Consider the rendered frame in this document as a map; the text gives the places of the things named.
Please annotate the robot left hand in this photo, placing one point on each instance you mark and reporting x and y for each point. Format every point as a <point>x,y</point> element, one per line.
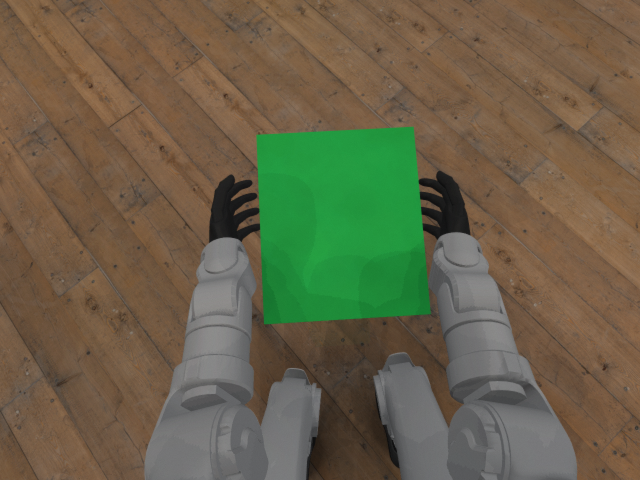
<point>223,222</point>

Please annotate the right robot foot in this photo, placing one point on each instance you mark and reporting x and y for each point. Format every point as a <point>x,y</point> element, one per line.
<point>391,446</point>

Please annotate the carton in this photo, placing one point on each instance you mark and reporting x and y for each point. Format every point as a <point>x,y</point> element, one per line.
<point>341,225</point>

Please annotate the right robot forearm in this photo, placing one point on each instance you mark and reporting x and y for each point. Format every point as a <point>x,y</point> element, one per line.
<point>484,363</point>

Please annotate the left robot thigh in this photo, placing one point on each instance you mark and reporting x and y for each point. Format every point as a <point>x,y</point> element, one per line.
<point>291,418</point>

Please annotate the left robot upper arm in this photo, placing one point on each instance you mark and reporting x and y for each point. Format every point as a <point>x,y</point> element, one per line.
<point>220,442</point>

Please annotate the right robot upper arm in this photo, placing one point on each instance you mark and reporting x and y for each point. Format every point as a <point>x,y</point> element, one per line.
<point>496,441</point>

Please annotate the robot right hand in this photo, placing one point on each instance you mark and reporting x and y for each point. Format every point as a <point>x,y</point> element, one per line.
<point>453,217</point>

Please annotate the left robot forearm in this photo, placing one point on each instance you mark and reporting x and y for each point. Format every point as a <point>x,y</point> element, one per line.
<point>215,365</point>

